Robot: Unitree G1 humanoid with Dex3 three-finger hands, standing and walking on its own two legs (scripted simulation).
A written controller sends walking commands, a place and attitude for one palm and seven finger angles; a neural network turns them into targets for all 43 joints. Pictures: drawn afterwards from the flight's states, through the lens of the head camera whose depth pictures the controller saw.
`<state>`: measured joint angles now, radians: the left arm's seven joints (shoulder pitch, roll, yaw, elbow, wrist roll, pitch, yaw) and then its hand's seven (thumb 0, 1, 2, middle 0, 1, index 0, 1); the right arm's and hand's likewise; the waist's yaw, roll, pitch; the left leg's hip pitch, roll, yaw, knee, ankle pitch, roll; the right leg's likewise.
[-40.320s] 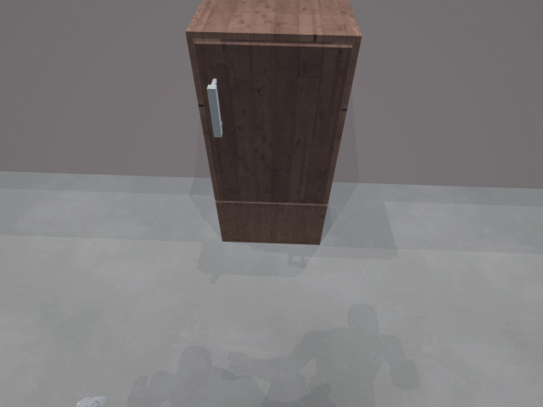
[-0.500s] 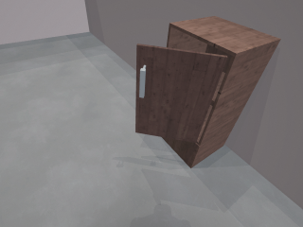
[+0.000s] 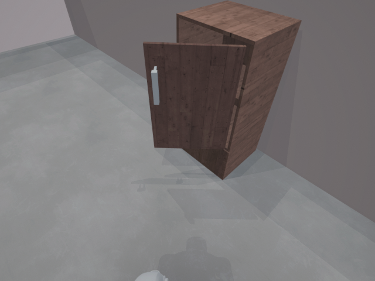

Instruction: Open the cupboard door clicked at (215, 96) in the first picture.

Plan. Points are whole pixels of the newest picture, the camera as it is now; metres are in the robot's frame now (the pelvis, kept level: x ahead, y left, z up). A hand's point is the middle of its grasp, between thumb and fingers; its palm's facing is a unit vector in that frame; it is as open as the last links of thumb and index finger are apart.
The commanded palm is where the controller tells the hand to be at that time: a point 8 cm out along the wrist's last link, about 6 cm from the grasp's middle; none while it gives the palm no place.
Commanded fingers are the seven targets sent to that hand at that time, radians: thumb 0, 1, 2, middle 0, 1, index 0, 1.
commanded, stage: come to a stop and stand still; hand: left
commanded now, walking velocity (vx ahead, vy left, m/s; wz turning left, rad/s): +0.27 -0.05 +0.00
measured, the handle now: (156, 85) +0.89 +0.16 -0.05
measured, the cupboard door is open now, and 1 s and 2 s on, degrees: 45 45 45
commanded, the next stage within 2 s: look again from close up in 0.40 s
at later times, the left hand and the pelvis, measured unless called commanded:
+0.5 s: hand out of the picture +0.07 +0.23 -0.17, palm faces -0.02 -0.98 -0.19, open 7.4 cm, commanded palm none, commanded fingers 0.00 0.90 0.90 -0.20 -0.30 -0.20 -0.30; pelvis +0.01 +0.04 +0.00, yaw -1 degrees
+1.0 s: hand out of the picture +0.04 +0.16 -0.18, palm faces +0.04 -0.98 -0.17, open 7.3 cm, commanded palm none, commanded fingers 0.00 0.90 0.90 -0.20 -0.30 -0.20 -0.30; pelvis +0.04 +0.00 +0.00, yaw +0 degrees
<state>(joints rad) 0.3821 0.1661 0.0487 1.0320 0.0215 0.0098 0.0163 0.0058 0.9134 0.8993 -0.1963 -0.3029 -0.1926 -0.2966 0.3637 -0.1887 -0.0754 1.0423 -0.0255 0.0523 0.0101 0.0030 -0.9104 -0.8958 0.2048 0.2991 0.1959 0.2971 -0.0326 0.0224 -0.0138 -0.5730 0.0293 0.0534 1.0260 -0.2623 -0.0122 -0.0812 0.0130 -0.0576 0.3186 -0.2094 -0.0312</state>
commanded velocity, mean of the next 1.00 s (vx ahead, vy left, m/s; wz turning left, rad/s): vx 0.02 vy -0.06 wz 0.00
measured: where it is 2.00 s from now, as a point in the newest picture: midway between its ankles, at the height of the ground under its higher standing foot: outside the picture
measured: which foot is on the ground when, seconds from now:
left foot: up 0.00-0.16, down 0.18-1.00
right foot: down 0.00-0.18, up 0.20-0.58, down 0.60-1.00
